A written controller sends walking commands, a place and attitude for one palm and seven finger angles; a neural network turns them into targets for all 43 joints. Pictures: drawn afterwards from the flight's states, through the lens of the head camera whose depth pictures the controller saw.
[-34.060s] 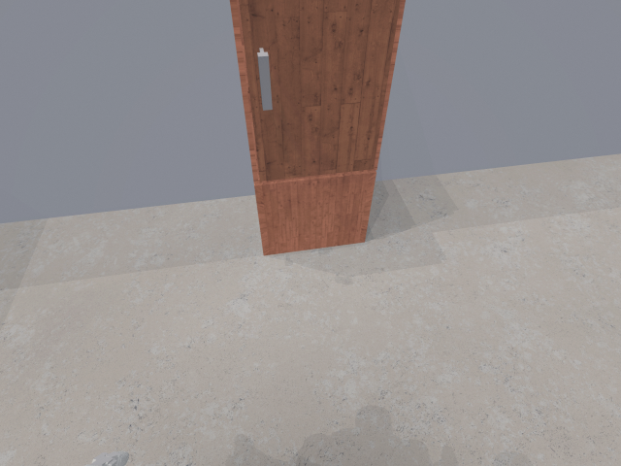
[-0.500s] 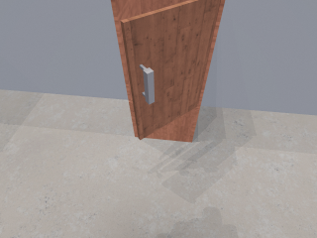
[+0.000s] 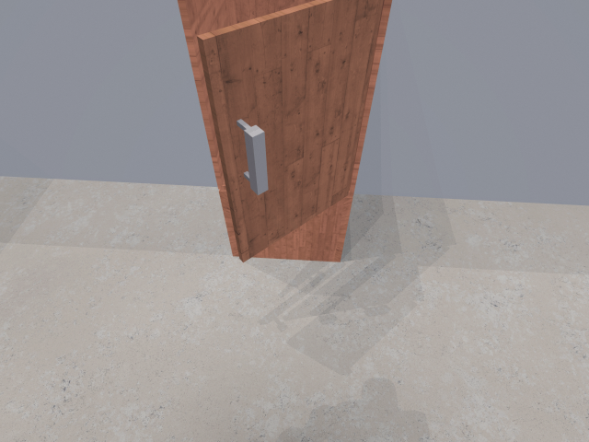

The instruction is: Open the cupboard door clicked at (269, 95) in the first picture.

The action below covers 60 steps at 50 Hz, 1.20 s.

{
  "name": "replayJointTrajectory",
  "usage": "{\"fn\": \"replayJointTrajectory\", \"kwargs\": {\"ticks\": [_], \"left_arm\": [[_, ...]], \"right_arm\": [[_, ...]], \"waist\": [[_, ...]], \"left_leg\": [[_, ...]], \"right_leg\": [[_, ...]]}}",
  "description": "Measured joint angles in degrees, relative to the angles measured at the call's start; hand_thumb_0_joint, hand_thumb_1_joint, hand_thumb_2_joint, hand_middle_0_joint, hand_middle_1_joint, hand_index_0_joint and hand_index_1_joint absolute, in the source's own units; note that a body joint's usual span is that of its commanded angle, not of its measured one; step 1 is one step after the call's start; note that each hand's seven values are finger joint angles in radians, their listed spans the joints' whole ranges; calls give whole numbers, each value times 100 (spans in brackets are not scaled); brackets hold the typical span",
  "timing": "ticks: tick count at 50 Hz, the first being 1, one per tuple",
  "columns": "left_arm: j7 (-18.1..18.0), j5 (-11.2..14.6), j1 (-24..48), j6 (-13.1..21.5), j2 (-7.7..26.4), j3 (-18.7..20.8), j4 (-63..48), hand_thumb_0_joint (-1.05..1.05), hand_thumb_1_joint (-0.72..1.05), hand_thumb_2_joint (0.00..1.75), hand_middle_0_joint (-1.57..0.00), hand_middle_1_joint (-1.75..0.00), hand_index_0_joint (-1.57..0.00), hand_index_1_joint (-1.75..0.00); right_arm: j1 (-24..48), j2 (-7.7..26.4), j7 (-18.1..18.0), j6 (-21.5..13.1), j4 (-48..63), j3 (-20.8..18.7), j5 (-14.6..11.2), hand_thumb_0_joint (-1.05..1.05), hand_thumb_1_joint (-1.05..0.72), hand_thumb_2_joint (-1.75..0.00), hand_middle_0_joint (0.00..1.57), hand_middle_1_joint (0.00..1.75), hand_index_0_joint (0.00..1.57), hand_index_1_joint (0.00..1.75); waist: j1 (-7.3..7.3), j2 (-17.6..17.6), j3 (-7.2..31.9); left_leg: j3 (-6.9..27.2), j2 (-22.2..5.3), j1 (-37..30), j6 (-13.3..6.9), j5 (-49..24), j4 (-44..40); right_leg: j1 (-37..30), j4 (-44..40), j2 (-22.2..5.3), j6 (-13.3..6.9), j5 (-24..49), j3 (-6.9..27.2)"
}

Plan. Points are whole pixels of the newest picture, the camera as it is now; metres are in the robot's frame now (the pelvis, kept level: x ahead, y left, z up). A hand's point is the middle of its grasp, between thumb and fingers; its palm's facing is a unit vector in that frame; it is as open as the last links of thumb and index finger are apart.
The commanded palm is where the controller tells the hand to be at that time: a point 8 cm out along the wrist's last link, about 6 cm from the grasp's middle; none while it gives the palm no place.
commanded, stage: walk to a spot facing it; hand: left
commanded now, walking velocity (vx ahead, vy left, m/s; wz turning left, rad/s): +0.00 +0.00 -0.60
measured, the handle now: (250, 156) +0.60 +0.13 +0.02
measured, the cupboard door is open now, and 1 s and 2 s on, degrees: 43 43 43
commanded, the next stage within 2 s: none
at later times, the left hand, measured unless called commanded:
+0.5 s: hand out of the picture +0.09 +0.16 -0.17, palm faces -0.20 -0.94 -0.29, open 7.4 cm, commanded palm none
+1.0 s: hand (237, 436) +0.16 +0.10 -0.17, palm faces -0.50 -0.84 -0.22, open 7.4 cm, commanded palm none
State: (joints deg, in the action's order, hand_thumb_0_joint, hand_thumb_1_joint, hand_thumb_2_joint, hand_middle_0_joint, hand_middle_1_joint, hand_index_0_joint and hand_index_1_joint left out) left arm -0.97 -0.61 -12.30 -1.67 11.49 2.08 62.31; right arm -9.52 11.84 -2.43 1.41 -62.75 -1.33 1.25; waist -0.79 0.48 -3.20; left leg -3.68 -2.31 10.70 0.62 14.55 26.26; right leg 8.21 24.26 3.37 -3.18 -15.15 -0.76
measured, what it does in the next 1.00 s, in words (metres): steps on the spot, turning right: right foot, then left foot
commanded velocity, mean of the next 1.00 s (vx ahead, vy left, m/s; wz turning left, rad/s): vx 0.00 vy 0.00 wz -0.60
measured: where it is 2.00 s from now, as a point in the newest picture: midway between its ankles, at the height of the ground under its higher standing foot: outside the picture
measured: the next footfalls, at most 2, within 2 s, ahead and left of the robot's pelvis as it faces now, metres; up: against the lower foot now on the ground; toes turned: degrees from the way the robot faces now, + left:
right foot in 0.42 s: -0.01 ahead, -0.16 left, +0.00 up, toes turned -14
left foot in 0.72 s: +0.06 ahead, +0.09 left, +0.00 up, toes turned -21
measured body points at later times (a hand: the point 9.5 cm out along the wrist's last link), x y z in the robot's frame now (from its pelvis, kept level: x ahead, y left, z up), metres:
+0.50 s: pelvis -0.03 -0.03 -0.02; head +0.01 -0.06 +0.43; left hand +0.10 +0.21 -0.15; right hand -0.04 -0.29 -0.18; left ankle -0.02 +0.12 -0.69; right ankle -0.05 -0.15 -0.74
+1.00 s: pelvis -0.03 -0.03 +0.00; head +0.02 -0.05 +0.44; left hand +0.19 +0.15 -0.15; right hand -0.11 -0.28 -0.14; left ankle +0.02 +0.10 -0.74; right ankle -0.09 -0.15 -0.71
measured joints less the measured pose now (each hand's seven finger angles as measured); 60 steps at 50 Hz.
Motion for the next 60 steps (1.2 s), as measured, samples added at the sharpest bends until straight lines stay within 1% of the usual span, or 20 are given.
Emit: {"fn": "replayJointTrajectory", "kwargs": {"ticks": [7,11,13,18,20,21,24,27,32,36,39,41,43,45,49,52,53,56,58,60], "left_arm": [[77,-17,-21,-172,44,136,-234,0,91,90,-20,-30,-20,-30],[146,-33,141,-281,84,215,-417,1,91,90,-20,-30,-20,-30],[182,-40,236,-288,99,255,-529,1,91,90,-20,-30,-20,-30],[248,-44,340,-233,132,267,-768,1,91,90,-19,-30,-19,-30],[265,-52,306,-179,177,262,-844,0,91,90,-19,-30,-19,-30],[254,-73,261,-121,237,264,-887,0,91,90,-20,-30,-19,-30],[150,-73,287,-54,128,238,-851,0,91,90,-20,-30,-19,-30],[89,-101,192,-88,68,221,-851,0,91,90,-20,-30,-20,-30],[84,-115,68,-123,90,207,-835,0,91,90,-20,-30,-20,-30],[105,-56,-11,-190,119,213,-863,1,90,90,-20,-30,-20,-30],[161,-33,142,-289,243,245,-883,1,91,90,-20,-30,-20,-30],[217,-65,214,-289,316,295,-930,1,91,90,-20,-30,-20,-30],[269,-66,285,-278,355,327,-1001,1,91,90,-20,-30,-20,-30],[301,-56,334,-263,366,324,-1075,1,91,90,-20,-30,-19,-30],[338,-42,372,-225,353,274,-1121,1,91,90,-19,-30,-19,-30],[358,-39,350,-158,362,225,-1142,1,91,90,-19,-30,-19,-30],[340,-58,324,-91,385,215,-1155,1,91,90,-19,-30,-19,-30],[216,-49,361,-12,237,162,-1106,0,91,90,-20,-30,-19,-30],[148,-55,308,-42,186,153,-1119,0,91,90,-20,-30,-20,-30],[103,-59,250,-71,173,152,-1108,0,91,90,-20,-30,-20,-30]], "right_arm": [[-171,-104,-30,33,228,-91,14,0,-90,-89,20,30,20,30],[-282,-90,-61,-66,359,-100,66,0,-90,-89,20,30,20,30],[-339,-69,-60,-70,377,-102,88,0,-90,-89,20,30,20,30],[-372,19,10,-7,413,-138,113,0,-90,-89,20,30,20,30],[-390,50,47,21,469,-167,86,0,-90,-89,20,30,20,30],[-398,45,68,50,514,-182,58,0,-90,-89,20,30,20,30],[-146,202,96,195,589,-255,1,0,-90,-89,20,30,20,30],[100,241,105,197,732,-281,-26,0,-91,-89,20,30,20,30],[369,152,102,61,1042,-247,-72,0,-91,-89,20,30,20,30],[360,132,71,-88,1199,-168,-89,0,-91,-89,20,30,20,30],[231,22,36,-149,1185,-95,11,0,-91,-89,20,30,20,30],[62,-44,35,-136,1152,-34,63,0,-90,-89,20,30,20,30],[-78,-71,26,-103,1118,-2,86,0,-90,-89,20,30,20,30],[-166,-68,22,-84,1087,-2,98,0,-90,-89,20,30,20,30],[-281,1,61,-80,1060,-50,98,0,-90,-89,20,30,20,30],[-404,100,101,-52,1065,-109,62,0,-90,-89,20,30,20,30],[-440,131,116,-20,1059,-134,30,0,-90,-89,20,30,20,30],[-262,311,82,166,944,-209,-36,0,-90,-89,20,30,20,30],[-161,333,86,214,920,-231,-44,0,-90,-89,20,30,20,30],[-83,305,110,212,956,-232,-44,1,-91,-89,20,30,20,30]], "waist": [[29,-175,-113],[28,-153,-265],[24,-78,-325],[10,128,-348],[13,156,-300],[0,64,-236],[3,202,-364],[-19,90,-373],[-67,-206,-306],[-45,-221,-133],[-51,-340,-193],[-72,-353,-182],[-91,-313,-187],[-98,-243,-218],[-27,-84,-265],[51,11,-247],[49,-23,-202],[77,167,-348],[69,118,-374],[63,4,-368]], "left_leg": [[-349,-70,214,-80,233,412],[-610,-145,185,-144,164,322],[-680,-227,147,-111,100,242],[-888,-548,183,69,167,406],[-957,-694,316,179,349,762],[-958,-678,481,213,615,1112],[-261,-495,1093,215,1516,2727],[-48,-244,1460,240,1450,3425],[72,15,1248,261,1213,2332],[183,39,606,153,428,605],[92,-37,596,-5,255,709],[33,-160,470,1,261,555],[-25,-281,352,46,180,349],[-122,-396,268,91,124,223],[-410,-604,203,213,224,304],[-609,-755,298,357,521,771],[-636,-752,459,363,728,1181],[-44,-539,1108,319,1576,2909],[67,-386,1439,335,1439,3545],[90,-285,1617,360,1218,3647]], "right_leg": [[450,625,45,69,-158,325],[1253,2575,-71,255,-1194,210],[1447,2969,-202,312,-1288,119],[1253,2159,-504,373,-1070,-102],[947,1381,-552,332,-491,-149],[882,1050,-602,227,-77,-7],[1018,1306,-418,252,-259,99],[1005,1035,-346,281,-139,328],[1048,708,-245,307,158,737],[1267,931,-17,420,99,923],[1739,2335,-18,494,-1104,674],[2019,3279,-68,566,-1206,418],[2148,3721,-189,633,-1108,202],[2108,3610,-319,669,-1043,46],[1669,2460,-469,616,-952,-180],[1076,1211,-467,468,-264,-292],[988,965,-485,341,-40,-207],[1090,1219,-322,170,-265,-69],[1027,1020,-281,154,-170,78],[964,788,-255,156,-6,239]]}}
